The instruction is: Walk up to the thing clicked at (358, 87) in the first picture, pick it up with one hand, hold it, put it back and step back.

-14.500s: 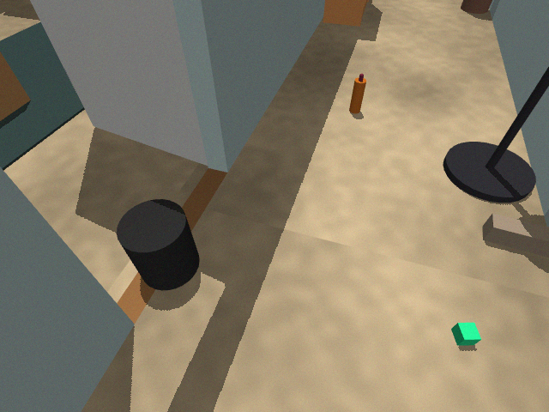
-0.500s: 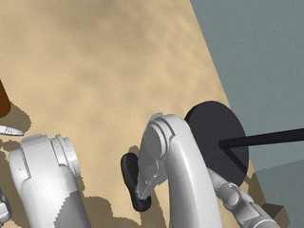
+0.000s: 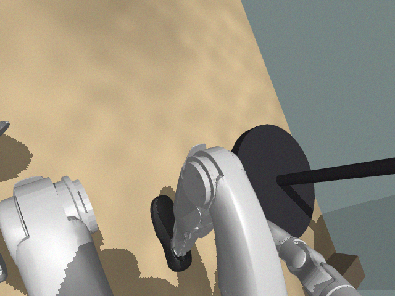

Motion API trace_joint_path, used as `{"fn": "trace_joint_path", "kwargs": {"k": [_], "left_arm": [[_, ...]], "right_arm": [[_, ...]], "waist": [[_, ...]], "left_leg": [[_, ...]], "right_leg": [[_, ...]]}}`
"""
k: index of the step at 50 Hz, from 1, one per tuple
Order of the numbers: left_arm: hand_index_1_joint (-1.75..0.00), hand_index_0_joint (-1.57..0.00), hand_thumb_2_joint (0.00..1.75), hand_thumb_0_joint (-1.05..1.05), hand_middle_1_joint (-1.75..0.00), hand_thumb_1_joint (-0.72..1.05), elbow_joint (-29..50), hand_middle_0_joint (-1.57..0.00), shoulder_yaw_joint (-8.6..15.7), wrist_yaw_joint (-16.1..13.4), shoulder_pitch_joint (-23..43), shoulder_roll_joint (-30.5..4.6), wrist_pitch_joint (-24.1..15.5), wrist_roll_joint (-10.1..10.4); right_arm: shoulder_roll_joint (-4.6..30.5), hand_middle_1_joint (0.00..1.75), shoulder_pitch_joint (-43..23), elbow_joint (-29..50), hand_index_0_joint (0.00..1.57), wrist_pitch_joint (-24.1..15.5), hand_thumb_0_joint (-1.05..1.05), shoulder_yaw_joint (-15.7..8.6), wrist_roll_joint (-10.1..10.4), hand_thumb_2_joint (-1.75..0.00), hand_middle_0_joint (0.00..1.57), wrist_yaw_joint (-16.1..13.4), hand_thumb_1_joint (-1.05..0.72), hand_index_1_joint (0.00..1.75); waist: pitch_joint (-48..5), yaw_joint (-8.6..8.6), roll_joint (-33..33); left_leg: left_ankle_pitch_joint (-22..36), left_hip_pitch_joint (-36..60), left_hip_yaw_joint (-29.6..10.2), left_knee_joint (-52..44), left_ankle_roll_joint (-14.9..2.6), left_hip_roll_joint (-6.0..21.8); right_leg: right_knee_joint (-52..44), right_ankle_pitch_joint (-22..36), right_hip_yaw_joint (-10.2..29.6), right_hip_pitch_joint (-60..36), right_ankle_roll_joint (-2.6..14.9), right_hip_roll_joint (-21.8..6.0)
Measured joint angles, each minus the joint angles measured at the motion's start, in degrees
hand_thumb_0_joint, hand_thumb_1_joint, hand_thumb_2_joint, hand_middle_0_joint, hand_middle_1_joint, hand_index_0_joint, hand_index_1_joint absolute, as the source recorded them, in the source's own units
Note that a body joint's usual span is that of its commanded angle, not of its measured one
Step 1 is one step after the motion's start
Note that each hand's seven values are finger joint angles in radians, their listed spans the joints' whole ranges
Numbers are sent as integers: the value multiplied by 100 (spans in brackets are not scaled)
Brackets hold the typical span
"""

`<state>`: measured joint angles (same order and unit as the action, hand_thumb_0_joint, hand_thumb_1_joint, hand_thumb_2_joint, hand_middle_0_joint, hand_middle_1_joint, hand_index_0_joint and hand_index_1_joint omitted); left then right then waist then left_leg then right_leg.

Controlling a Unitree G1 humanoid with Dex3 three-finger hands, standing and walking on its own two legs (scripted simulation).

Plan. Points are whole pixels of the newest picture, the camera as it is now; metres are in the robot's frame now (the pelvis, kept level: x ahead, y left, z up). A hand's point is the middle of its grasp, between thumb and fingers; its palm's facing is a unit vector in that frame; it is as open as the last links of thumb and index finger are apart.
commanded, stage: close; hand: left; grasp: from the side
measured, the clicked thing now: out of the picture +0.44 +0.29 -0.16
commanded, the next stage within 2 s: settle in 0.14 s
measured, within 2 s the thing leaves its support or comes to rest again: leaves its support in 0.42 s
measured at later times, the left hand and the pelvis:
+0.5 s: hand out of the picture +0.44 +0.29 -0.15, palm faces +0.32 -0.95 +0.01, open 10.0 cm; pelvis +0.00 +0.00 +0.00, yaw +0 degrees
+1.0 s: hand out of the picture +0.42 +0.31 -0.04, palm faces +0.29 -0.96 -0.04, open 10.1 cm; pelvis +0.01 -0.01 +0.03, yaw +4 degrees
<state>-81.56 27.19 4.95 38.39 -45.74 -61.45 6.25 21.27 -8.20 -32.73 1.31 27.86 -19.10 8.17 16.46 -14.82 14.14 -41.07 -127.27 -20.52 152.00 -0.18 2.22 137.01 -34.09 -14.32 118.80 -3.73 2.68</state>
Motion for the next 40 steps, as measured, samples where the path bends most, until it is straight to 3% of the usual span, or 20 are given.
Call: {"fn": "trace_joint_path", "kwargs": {"k": [3,10,15,23,32,40], "left_arm": [[-58,-59,58,-2,-58,6,7,-56,62,-71,15,-27,6,-46],[-78,-68,66,-2,-79,-7,-47,-68,94,-138,102,-188,11,-77],[-89,-69,79,-1,-89,-18,-35,-69,-40,-62,137,-202,41,-80],[-100,-68,95,-1,-101,-28,271,-68,43,18,64,-27,153,13],[-105,-68,104,-1,-106,-35,1045,-68,-31,177,-78,159,535,-64],[-106,-69,108,-1,-107,-38,1798,-69,-269,287,-317,617,1129,79]], "right_arm": [[1,30,-12,18,21,21,0,13,-9,-89,21,-2,-89,30],[8,30,-50,46,21,70,0,22,-36,-89,21,-14,-89,30],[22,30,-62,39,21,76,0,31,-26,-89,21,-14,-89,30],[0,30,-25,11,21,72,-1,-16,16,-90,21,-38,-91,30],[-58,30,193,-18,21,148,0,-339,154,-90,21,-47,-91,30],[-95,30,570,-64,21,179,0,-787,464,-90,21,-26,-91,30]], "waist": [[26,-2,19],[64,-18,45],[73,-18,9],[43,17,-2],[-212,119,-169],[-731,316,-531]], "left_leg": [[7,11,-20,-8,7,-6],[33,-8,-10,-25,4,1],[14,-12,-20,-28,10,3],[-11,28,-29,-45,38,-4],[55,-40,116,-160,-6,5],[92,-122,360,-393,-52,0]], "right_leg": [[-16,9,-16,-15,-2,1],[-31,36,-10,6,5,5],[-38,24,-17,14,1,8],[-40,0,-24,-9,13,-3],[-84,1,66,54,42,-38],[-166,-81,224,154,77,-125]]}}
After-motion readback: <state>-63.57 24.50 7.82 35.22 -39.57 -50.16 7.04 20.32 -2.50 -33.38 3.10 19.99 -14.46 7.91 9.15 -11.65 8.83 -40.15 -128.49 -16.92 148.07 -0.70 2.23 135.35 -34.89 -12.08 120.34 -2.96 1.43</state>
